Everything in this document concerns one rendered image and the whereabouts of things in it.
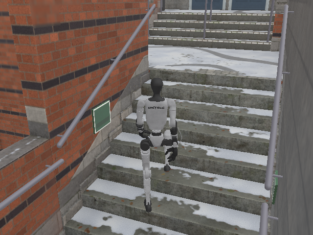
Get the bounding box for stairs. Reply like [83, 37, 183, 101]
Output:
[65, 70, 276, 235]
[148, 14, 275, 51]

